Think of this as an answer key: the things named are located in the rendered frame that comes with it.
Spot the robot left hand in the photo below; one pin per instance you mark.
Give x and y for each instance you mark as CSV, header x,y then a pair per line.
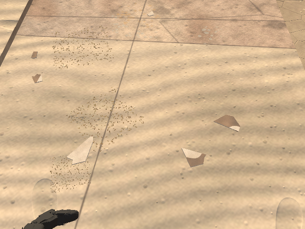
x,y
52,218

